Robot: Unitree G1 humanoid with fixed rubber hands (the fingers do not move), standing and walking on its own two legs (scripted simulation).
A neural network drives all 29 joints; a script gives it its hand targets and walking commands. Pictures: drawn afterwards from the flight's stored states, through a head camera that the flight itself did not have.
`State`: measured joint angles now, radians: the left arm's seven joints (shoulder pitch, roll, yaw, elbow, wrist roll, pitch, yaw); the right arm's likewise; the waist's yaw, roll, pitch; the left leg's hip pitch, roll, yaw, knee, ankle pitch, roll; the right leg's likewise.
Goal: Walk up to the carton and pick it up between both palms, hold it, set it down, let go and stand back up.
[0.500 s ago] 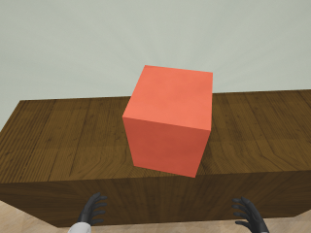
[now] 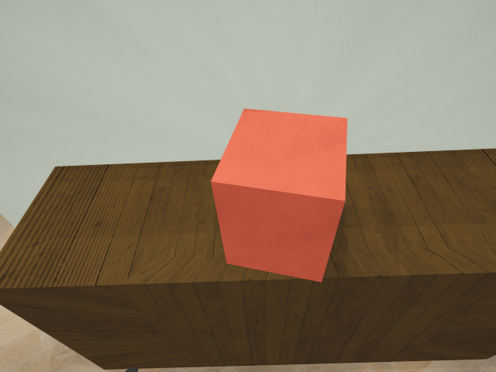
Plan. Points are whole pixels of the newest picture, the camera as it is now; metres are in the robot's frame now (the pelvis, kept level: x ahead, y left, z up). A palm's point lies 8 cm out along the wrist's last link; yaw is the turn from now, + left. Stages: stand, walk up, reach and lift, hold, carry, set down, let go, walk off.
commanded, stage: stand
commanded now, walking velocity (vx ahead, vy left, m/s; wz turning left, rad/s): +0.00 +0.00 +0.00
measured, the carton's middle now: (283, 195) +0.44 -0.03 +0.03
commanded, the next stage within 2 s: none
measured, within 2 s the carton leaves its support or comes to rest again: neither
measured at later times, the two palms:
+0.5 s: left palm out of the picture +0.01 +0.26 -0.11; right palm out of the picture +0.02 -0.25 -0.12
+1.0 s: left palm out of the picture +0.02 +0.25 -0.12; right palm out of the picture +0.02 -0.25 -0.13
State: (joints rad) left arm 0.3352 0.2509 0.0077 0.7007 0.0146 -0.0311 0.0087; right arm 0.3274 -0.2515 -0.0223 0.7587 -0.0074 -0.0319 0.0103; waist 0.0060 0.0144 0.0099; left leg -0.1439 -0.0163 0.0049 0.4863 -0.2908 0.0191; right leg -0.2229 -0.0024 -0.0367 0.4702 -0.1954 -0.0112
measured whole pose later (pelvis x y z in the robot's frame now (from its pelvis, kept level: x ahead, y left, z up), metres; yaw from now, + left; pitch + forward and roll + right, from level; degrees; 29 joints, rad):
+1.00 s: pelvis -0.01 +0.00 +0.00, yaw +0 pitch -2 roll +0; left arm 0.35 0.24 -0.01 0.88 0.01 -0.02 0.02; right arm 0.37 -0.25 0.01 0.85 0.00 -0.02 -0.01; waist 0.01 0.02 0.02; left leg -0.17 -0.02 0.00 0.48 -0.26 0.02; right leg -0.26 -0.01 -0.04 0.47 -0.18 -0.01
